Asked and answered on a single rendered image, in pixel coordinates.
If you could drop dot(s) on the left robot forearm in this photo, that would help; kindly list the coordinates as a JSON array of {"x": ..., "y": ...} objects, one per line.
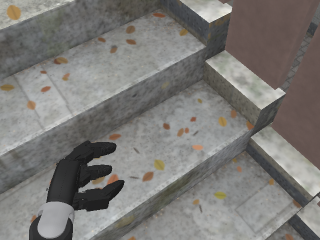
[{"x": 54, "y": 221}]

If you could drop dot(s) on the robot left hand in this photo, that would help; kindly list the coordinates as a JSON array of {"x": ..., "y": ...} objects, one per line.
[{"x": 73, "y": 173}]

